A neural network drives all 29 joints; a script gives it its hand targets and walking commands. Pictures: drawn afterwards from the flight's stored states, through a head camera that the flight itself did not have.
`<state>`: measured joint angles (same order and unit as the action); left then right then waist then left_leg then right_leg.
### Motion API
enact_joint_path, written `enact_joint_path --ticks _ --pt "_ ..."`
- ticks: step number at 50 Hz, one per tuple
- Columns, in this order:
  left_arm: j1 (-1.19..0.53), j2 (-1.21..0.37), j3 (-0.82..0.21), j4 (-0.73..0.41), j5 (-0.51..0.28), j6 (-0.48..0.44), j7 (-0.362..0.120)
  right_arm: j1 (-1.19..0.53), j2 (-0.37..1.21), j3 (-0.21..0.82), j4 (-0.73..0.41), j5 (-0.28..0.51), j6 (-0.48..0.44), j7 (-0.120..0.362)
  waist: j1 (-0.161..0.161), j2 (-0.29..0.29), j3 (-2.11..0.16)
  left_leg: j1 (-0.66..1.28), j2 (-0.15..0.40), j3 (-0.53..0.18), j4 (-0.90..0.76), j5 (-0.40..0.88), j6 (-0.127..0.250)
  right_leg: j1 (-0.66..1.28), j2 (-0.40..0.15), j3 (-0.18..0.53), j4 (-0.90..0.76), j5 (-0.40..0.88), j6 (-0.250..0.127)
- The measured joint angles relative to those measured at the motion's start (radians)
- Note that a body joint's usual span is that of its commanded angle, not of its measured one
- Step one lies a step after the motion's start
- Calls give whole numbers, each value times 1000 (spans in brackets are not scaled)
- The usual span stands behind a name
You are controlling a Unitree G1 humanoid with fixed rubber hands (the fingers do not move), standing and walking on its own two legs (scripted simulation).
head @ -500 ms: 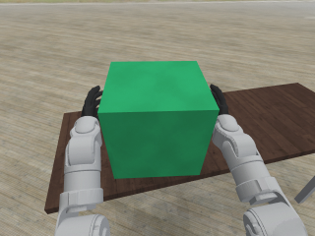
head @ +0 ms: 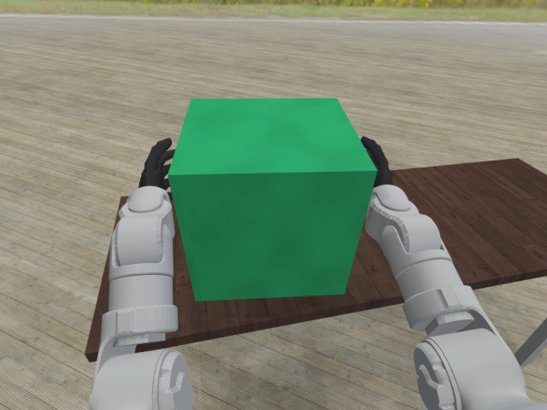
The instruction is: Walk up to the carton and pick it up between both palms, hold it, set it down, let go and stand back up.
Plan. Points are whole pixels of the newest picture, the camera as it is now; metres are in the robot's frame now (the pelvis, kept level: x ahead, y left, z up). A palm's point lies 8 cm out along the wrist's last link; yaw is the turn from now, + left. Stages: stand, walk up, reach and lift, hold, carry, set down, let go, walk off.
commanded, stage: hold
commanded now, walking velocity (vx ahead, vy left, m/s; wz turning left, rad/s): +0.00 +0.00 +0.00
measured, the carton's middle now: (268, 196) +0.39 +0.01 +0.19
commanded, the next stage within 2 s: none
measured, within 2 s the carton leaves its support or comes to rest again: neither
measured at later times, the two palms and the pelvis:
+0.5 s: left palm (163, 193) +0.37 +0.16 +0.21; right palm (379, 191) +0.37 -0.15 +0.21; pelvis +0.02 +0.00 +0.00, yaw -1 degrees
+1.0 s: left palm (166, 193) +0.37 +0.16 +0.21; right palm (384, 193) +0.37 -0.16 +0.20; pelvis +0.01 +0.00 +0.00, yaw +0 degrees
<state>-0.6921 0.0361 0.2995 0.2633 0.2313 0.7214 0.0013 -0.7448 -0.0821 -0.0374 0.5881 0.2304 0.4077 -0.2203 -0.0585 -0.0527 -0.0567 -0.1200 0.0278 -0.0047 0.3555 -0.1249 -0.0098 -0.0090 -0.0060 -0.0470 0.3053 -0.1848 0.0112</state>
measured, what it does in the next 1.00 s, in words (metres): stands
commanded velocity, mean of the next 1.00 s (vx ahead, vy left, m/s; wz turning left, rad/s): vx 0.00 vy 0.00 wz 0.00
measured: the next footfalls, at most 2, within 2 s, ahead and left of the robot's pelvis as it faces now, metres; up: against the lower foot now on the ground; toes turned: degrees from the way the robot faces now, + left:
none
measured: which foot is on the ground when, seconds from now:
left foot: down 0.00-1.00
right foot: down 0.00-1.00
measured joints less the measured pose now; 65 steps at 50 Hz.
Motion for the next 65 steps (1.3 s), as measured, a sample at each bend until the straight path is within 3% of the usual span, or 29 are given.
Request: enact_joint_path --ticks 15,22,36,65 --pt "0 -7 -14 12 1 -4 13 8 -14 6 14 12 -14 9 -6 7 -6 -17 0 8 8 -12 3 -16 -1 8 -1 -4 4" --pt "57 -14 -28 -83 -15 7 18 42 -37 57 -68 60 -2 -17 -9 19 4 -4 3 11 19 -29 2 5 2 12 -12 -8 5" --pt "116 -29 -25 -184 -9 50 8 82 -28 68 -144 74 36 -28 -20 19 19 28 3 1 19 -40 -3 46 3 2 -21 -18 2" --pt "51 -20 3 -68 8 27 -14 51 -10 38 -68 35 27 -24 -8 14 10 29 6 5 -3 -14 -5 28 6 7 -8 -9 -3"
